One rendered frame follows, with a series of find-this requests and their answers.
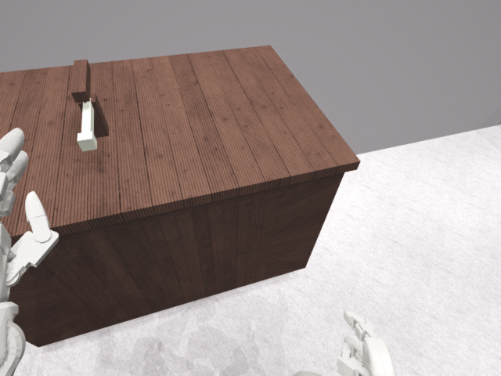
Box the left robot hand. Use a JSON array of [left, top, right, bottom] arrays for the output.
[[0, 128, 59, 302]]

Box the left robot forearm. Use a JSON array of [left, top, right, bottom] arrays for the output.
[[0, 302, 26, 376]]

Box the counter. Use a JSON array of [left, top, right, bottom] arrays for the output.
[[0, 45, 360, 347]]

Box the tap lever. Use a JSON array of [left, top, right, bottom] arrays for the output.
[[77, 98, 97, 152]]

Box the right robot hand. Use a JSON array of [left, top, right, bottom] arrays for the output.
[[337, 310, 397, 376]]

